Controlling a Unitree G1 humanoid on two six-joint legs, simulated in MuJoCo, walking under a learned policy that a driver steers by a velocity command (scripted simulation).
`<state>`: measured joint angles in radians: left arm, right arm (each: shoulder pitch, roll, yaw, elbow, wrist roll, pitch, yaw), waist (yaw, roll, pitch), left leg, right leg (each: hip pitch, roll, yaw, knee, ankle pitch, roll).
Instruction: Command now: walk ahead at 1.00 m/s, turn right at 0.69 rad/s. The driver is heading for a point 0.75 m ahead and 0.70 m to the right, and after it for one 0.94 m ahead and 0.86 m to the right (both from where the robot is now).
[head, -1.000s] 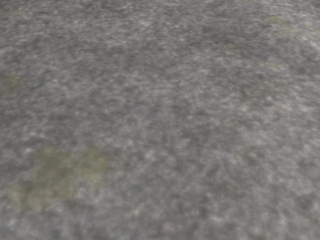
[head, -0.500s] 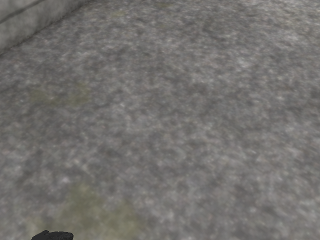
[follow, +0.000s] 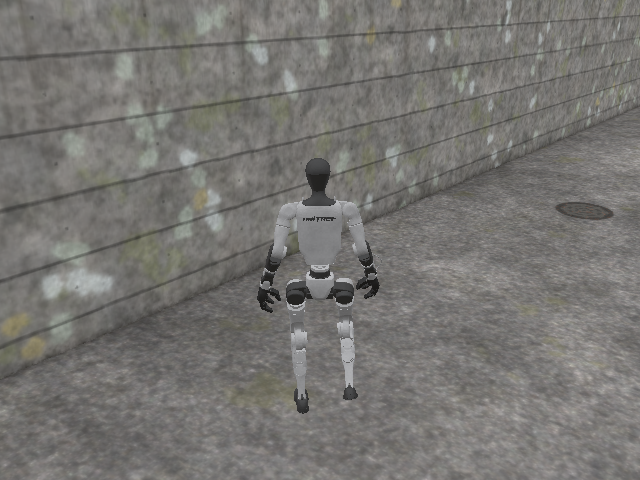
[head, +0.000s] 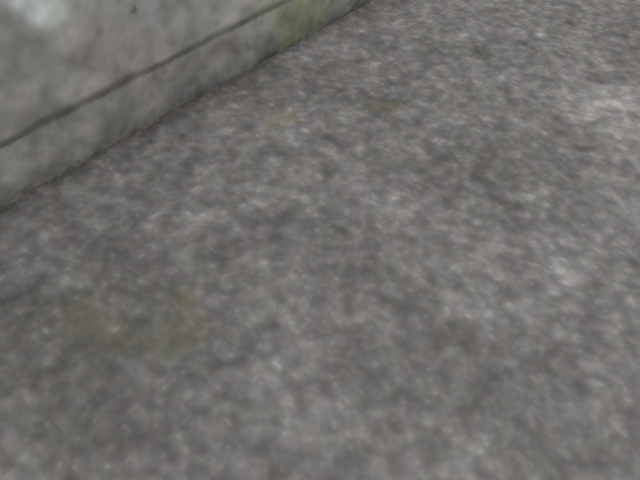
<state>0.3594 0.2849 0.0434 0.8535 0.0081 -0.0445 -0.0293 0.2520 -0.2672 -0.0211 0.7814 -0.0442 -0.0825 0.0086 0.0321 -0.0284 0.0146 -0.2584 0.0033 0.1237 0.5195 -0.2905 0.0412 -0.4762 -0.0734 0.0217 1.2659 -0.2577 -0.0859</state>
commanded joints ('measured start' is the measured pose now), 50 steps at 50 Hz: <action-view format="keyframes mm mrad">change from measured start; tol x32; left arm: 1 -41 13 9 -85 15 32 -20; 9 -327 27 -17 -203 16 31 -68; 14 265 199 66 -30 4 33 -13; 50 -377 78 -16 -330 22 54 -66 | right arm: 1 56 -64 -27 -10 31 -45 -1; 31 -374 -76 29 -288 17 13 9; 36 253 -276 -62 -152 4 -4 -53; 50 99 -119 -38 1 16 -51 -4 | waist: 1 -13 107 42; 13 242 132 -139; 16 47 -300 -248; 26 -13 82 94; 37 -138 360 -414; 50 -20 79 110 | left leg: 1 154 282 -229 -361 131 79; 9 189 190 173 -399 828 1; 13 251 253 137 247 1364 4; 14 113 204 127 597 1060 2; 15 -209 -6 100 1005 -25 -27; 16 -572 -84 -103 1239 -216 -66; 31 -213 33 -138 70 387 -81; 35 296 -13 -150 5 146 -41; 38 648 469 -1057 -278 -641 106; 50 122 218 32 -426 334 -1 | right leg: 1 -273 -82 38 4 41 11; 13 385 170 -189 -515 134 -147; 16 895 -137 692 -835 -25 -427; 24 115 44 398 -1101 124 -272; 34 374 69 402 -764 753 -85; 36 151 146 311 -230 524 -53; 37 -162 255 196 61 -294 -26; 50 -287 -12 -43 -219 264 -8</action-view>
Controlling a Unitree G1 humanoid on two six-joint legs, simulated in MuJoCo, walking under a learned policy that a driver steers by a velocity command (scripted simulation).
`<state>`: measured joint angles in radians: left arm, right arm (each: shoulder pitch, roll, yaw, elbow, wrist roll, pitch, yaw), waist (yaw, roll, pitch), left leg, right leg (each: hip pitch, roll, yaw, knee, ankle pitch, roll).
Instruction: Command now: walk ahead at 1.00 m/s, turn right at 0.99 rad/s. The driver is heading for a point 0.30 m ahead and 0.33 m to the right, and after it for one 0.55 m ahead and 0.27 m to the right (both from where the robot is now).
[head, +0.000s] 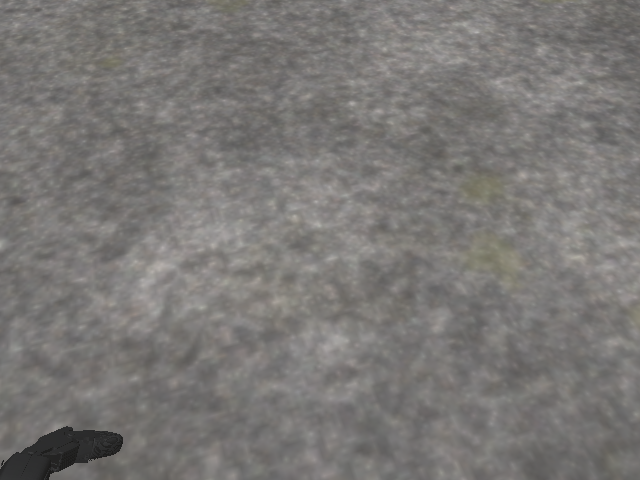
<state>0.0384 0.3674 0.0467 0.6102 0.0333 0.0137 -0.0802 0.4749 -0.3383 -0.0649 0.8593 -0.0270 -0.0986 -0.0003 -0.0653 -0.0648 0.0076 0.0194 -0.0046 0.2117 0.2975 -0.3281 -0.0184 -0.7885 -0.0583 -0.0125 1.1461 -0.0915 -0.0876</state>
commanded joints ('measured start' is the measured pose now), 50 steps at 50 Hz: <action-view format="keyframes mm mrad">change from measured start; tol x32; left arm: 1 -96 -8 -23 -93 -2 -6 -22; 9 448 123 55 105 -12 -30 38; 30 541 16 34 138 -54 -62 114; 50 92 -25 -35 146 -2 -5 102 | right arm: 1 -93 -56 4 -62 -1 -35 2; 50 -198 31 33 -105 22 123 5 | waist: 1 61 99 137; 11 172 -150 -297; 19 -5 162 52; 30 47 311 -448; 50 19 -76 62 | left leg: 1 -134 211 -12 -212 440 45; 8 -15 285 47 474 1462 33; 9 -215 246 40 811 1103 37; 10 -544 47 24 1184 -29 13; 11 -887 -35 -176 1426 -183 -27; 27 -174 -27 -196 182 515 53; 30 312 510 -779 277 1528 341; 46 -507 185 -378 -56 -142 150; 50 -222 18 -243 220 49 29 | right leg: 1 44 -14 -55 -177 115 -20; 8 657 184 -149 -419 -113 -163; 11 1312 -180 762 -707 -181 -445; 21 420 134 194 -790 745 -149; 27 658 90 265 -481 661 -8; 28 634 141 225 -256 476 19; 29 426 280 142 150 -486 64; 31 288 247 231 333 -445 75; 47 702 68 72 -723 -209 5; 50 289 -155 366 -982 -493 -64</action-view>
